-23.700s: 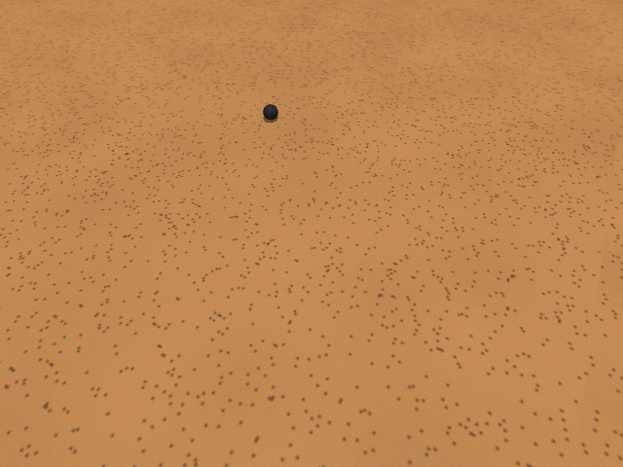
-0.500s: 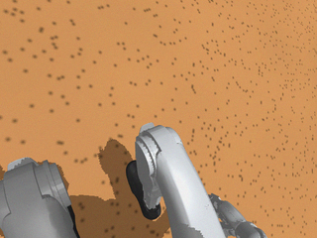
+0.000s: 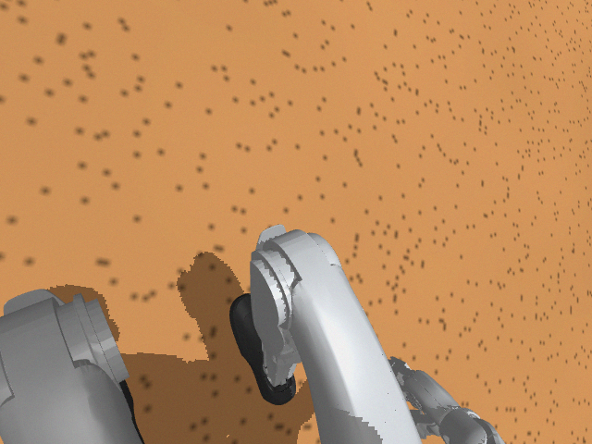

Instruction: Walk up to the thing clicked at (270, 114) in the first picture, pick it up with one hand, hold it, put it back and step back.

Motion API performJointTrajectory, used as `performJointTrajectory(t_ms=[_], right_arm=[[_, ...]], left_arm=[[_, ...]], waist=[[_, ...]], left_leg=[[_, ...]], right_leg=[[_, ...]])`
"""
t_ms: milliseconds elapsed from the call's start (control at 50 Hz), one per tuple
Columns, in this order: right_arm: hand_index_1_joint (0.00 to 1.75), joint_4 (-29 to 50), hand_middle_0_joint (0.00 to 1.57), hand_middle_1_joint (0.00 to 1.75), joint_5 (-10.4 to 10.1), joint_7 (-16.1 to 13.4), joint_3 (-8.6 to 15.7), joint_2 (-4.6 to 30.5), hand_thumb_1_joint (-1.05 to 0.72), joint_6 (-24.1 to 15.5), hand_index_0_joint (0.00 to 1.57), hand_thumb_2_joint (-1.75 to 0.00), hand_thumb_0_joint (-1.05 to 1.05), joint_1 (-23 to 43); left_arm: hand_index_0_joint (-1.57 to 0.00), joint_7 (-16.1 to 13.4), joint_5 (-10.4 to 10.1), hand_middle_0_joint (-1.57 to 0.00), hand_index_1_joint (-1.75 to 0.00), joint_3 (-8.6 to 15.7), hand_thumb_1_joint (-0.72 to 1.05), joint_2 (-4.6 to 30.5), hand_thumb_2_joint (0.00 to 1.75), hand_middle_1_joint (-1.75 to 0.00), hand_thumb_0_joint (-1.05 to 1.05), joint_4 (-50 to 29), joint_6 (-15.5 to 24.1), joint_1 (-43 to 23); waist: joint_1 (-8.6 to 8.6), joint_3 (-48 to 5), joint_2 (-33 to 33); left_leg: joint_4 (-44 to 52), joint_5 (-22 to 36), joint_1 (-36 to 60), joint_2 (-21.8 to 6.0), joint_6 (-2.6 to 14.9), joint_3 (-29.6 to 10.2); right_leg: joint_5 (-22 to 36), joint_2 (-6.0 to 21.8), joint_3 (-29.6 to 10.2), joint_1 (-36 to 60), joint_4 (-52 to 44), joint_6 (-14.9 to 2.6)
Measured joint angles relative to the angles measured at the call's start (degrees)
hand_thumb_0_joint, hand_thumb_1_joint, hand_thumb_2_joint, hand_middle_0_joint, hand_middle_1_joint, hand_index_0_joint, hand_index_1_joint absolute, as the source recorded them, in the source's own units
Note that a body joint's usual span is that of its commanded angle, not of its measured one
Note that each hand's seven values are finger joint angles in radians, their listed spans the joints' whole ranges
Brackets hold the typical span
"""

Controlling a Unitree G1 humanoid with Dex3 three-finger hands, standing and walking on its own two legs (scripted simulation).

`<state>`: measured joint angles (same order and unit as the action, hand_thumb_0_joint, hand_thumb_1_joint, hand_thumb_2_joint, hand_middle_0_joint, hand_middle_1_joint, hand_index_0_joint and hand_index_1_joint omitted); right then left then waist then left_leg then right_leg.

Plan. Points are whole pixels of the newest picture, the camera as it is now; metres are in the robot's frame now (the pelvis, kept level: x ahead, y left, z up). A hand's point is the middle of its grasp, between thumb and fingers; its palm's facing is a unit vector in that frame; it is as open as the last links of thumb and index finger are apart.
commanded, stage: rest palm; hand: left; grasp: from above
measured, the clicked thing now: out of the picture +0.46 +0.38 -0.27
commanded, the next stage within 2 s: close in 0.98 s
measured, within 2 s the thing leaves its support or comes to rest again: neither
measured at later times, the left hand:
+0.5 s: hand out of the picture +0.44 +0.37 -0.24, palm faces -0.44 -0.15 -0.89, open 13.9 cm
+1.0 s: hand out of the picture +0.44 +0.37 -0.24, palm faces -0.43 -0.17 -0.89, open 13.7 cm
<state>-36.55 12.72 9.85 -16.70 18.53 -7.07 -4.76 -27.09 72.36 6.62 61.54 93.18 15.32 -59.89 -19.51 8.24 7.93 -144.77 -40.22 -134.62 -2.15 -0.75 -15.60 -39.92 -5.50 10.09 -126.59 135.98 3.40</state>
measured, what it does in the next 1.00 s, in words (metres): stands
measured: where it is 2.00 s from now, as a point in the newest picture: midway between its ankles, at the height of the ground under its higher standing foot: (200, 400)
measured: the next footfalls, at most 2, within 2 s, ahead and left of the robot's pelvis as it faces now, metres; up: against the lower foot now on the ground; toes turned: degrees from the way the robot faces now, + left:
none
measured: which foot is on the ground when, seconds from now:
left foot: down 0.00-1.00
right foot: down 0.00-1.00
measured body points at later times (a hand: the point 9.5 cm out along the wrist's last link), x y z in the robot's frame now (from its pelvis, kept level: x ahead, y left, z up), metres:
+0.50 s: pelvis +0.00 +0.00 +0.00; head +0.27 +0.14 +0.32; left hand +0.46 +0.37 -0.19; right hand +0.07 -0.25 -0.06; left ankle +0.06 +0.13 -0.27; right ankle +0.11 -0.12 -0.27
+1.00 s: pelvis +0.00 +0.00 +0.00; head +0.27 +0.15 +0.32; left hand +0.46 +0.38 -0.19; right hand +0.08 -0.25 -0.06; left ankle +0.06 +0.13 -0.27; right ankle +0.11 -0.12 -0.27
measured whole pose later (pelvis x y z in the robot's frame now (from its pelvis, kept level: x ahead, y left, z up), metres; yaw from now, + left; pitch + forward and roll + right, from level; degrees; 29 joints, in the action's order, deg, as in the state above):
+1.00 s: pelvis +0.00 +0.00 +0.00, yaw -1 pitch +27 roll -15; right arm -35.3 14.0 10.3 -19.8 19.2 -8.7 -3.0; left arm -29.2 72.3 5.8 64.6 95.8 15.9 -61.4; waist -20.4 10.0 9.8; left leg -145.6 -40.4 -134.2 -2.5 -0.5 -16.9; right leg -39.2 -6.1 11.1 -125.9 135.6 3.8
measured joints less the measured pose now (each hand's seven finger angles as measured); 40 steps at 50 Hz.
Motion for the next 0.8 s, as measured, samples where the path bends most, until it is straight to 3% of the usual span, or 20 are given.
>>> performJointTrajectory(t_ms=[340,560,800], right_arm=[[0.3,0.6,0.2,0.3,0.6,0.4,-1.4,-0.1,-0.9,-1.5,0.2,-0.9,0.0,1.0],[0.3,0.6,0.2,0.3,0.9,0.5,-2.8,0.7,-0.9,-2.2,0.2,-0.9,0.0,0.3],[0.3,1.1,0.2,0.3,1.2,0.4,-2.7,0.8,-0.9,-1.8,0.2,-0.9,0.0,0.7]], left_arm=[[-0.08,-2.6,1.8,-0.08,-1.03,-1.5,-0.5,1.5,0.98,-1.03,0.0,4.0,0.0,-2.2],[-0.09,-3.2,0.9,-0.09,-1.04,-0.4,-0.48,3.1,0.98,-1.05,0.0,4.6,-0.5,-2.3],[-0.09,-1.3,-0.3,-0.09,-1.05,-0.8,-0.47,3.1,0.98,-1.06,0.0,3.0,-0.8,-1.4]], waist=[[-0.91,0.8,1.3],[-1.73,1.8,1.5],[-1.32,2.1,1.1]], left_leg=[[-0.7,0.6,-0.1,0.0,0.26,-0.3],[-1.1,0.3,-0.1,-0.2,0.18,-0.7],[-0.9,-0.2,0.2,-0.4,0.22,-1.0]], right_leg=[[0.7,-0.2,0.3,0.2,0.2,0.07],[0.9,-0.5,0.5,-0.1,0.4,0.32],[0.6,-0.6,0.7,0.3,-0.1,0.39]])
